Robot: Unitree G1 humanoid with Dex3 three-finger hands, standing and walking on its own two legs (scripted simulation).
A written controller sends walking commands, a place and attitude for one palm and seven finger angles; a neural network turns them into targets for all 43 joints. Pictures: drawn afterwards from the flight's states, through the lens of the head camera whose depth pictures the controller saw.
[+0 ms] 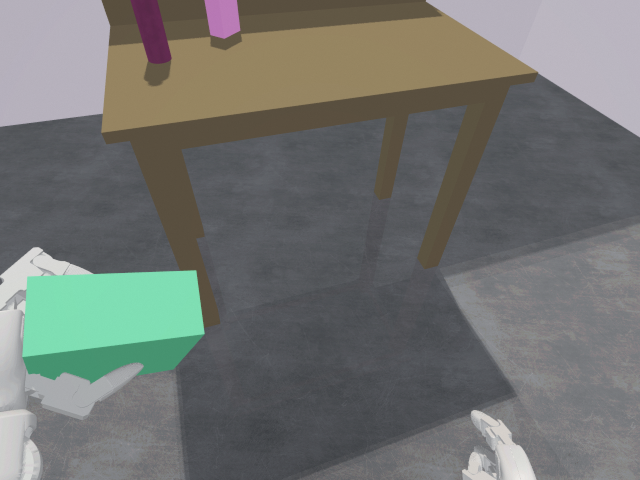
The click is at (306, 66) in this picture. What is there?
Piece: table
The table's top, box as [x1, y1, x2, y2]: [101, 2, 537, 143]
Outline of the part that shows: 537,72 426,2 239,16 240,30 224,39 209,34 207,19 163,22 172,58 169,61 160,64 150,63 147,60 137,24 110,26 101,132 106,143 111,143 530,82 534,80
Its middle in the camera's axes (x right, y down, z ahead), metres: -0.03 -0.51 +1.07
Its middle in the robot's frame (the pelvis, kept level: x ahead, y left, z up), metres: +1.15 +0.10 +0.04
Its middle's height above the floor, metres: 0.81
